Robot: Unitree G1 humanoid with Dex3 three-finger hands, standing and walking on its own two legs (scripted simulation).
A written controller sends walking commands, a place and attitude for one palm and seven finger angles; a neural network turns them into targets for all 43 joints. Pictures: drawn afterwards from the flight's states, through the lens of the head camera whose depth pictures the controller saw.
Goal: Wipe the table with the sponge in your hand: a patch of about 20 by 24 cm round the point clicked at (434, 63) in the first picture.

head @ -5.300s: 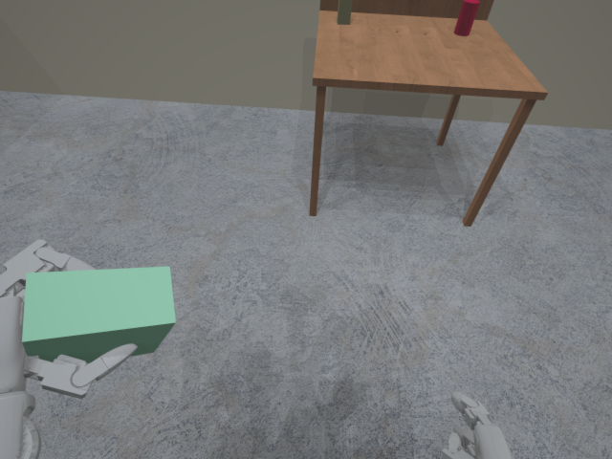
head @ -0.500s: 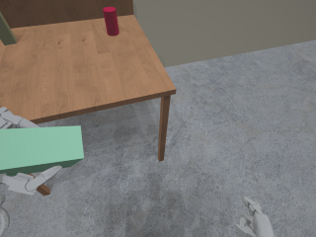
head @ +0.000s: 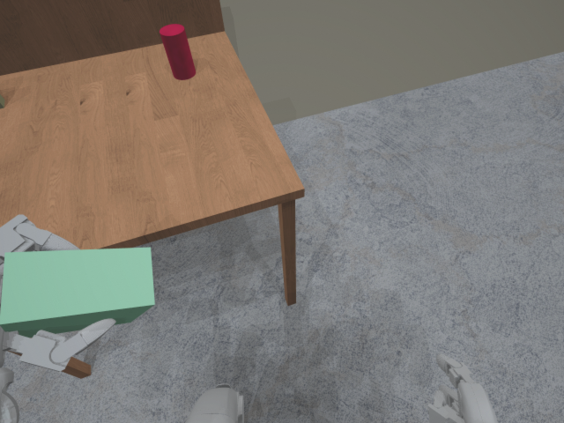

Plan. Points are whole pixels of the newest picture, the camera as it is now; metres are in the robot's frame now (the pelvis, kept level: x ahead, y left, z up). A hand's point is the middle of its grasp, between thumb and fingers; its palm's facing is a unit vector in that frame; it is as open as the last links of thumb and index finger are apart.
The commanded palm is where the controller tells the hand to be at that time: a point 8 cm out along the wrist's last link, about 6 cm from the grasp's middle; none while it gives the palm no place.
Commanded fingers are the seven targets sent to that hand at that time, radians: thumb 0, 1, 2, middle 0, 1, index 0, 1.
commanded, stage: take the last steps up to it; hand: left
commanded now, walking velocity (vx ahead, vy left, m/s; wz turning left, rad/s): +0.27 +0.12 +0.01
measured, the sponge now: (100, 292) +0.23 +0.20 +0.14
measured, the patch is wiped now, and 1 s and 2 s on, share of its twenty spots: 0.00 0.00 0.00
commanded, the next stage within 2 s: come to a stop and stand still in 0.48 s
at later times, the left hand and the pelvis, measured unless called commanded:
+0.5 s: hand (65, 203) +0.32 +0.26 +0.17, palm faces +0.38 -0.78 -0.49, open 9.9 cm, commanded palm +0.27 +0.30 +0.17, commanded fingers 0.00 0.10 1.30 -1.20 -1.60 -1.20 -1.60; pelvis +0.11 +0.03 -0.02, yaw -1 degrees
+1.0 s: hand (52, 178) +0.36 +0.29 +0.17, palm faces +0.35 -0.86 -0.38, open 9.9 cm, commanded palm +0.31 +0.33 +0.17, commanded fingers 0.00 0.10 1.30 -1.20 -1.60 -1.20 -1.60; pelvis +0.13 +0.06 +0.00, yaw -2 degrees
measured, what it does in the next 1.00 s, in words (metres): walks ahead: left foot, then right foot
